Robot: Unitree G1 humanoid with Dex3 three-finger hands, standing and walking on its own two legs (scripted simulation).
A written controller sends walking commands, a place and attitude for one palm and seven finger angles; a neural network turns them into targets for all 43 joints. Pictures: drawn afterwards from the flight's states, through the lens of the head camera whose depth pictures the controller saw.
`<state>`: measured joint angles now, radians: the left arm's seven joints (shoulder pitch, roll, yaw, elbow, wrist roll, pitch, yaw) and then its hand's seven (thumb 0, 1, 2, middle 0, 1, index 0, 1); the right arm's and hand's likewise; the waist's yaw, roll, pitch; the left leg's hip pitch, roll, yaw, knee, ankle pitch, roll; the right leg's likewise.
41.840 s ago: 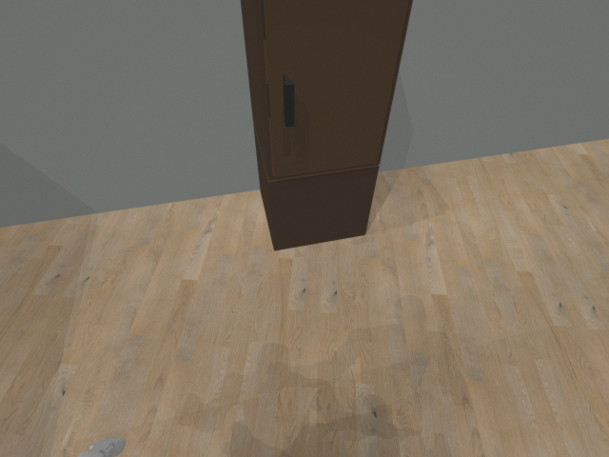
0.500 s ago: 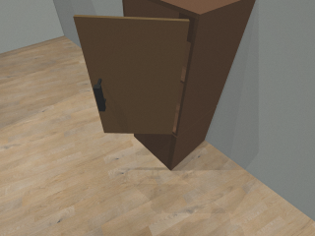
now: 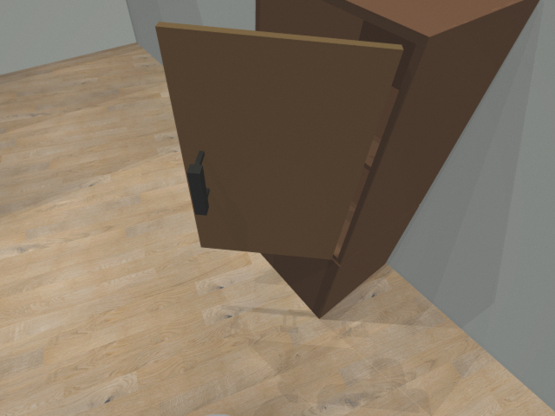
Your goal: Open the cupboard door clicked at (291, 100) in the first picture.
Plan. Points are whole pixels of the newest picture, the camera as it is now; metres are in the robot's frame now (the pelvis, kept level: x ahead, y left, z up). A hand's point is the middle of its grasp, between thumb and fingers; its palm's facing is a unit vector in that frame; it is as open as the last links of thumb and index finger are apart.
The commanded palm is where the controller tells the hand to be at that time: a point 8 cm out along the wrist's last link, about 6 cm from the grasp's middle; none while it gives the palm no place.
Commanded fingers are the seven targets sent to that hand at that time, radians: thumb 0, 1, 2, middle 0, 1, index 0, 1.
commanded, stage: come to a stop and stand still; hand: left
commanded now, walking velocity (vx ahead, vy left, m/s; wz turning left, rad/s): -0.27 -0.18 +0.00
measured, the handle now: (201, 183) +0.54 +0.22 -0.04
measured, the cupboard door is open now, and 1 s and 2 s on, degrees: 47 47 47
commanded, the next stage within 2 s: look again from close up in 1.04 s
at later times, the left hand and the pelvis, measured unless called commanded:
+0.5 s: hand out of the picture +0.07 +0.17 -0.16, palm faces +0.00 -0.97 -0.23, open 7.3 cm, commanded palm none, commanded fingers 0.00 0.90 0.90 -0.20 -0.30 -0.20 -0.30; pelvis +0.01 -0.01 +0.00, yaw -1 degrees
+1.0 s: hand out of the picture -0.03 +0.16 -0.16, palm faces +0.03 -0.99 -0.17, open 7.3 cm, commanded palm none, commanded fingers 0.00 0.90 0.90 -0.20 -0.30 -0.20 -0.30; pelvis -0.02 -0.01 +0.02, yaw -2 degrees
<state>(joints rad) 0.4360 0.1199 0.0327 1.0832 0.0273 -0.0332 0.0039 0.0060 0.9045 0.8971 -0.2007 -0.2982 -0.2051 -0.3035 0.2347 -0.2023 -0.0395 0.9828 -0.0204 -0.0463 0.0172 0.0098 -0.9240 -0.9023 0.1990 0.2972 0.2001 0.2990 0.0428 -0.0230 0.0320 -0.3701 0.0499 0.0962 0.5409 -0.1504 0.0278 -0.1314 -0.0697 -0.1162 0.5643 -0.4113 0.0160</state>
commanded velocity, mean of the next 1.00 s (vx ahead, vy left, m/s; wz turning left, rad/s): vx -0.06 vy -0.04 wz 0.00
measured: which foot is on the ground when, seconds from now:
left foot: down 0.00-0.38, up 0.40-0.58, down 0.60-1.00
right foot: down 0.00-0.00, up 0.02-0.32, down 0.34-1.00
